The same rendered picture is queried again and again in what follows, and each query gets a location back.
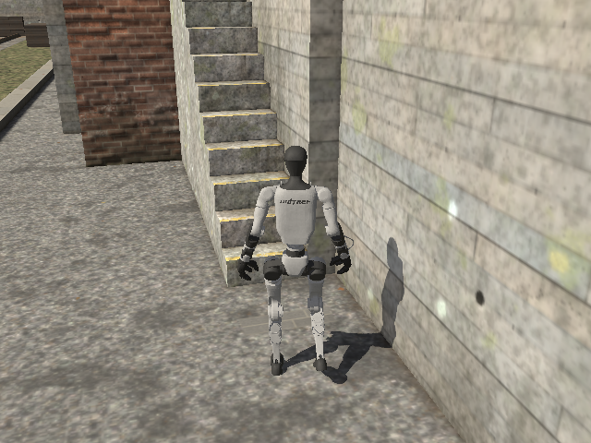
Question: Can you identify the robot right upper arm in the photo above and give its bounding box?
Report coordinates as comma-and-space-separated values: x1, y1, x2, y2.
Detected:
315, 186, 340, 237

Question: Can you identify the robot left hand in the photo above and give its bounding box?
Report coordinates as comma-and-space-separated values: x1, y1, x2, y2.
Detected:
237, 259, 259, 281

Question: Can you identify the robot head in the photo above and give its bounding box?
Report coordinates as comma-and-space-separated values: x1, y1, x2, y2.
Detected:
280, 146, 311, 190

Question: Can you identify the robot left forearm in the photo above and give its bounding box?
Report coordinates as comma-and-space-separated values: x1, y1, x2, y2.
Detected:
240, 222, 259, 262

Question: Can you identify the robot right hand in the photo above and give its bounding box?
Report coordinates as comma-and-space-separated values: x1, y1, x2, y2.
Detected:
330, 256, 352, 274

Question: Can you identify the robot left upper arm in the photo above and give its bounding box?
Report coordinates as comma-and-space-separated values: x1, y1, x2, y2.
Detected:
250, 186, 276, 237

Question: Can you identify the robot right forearm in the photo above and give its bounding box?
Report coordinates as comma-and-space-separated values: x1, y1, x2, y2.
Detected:
331, 222, 349, 259

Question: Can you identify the humanoid robot torso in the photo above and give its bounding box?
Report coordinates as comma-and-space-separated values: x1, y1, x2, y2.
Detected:
274, 181, 318, 277

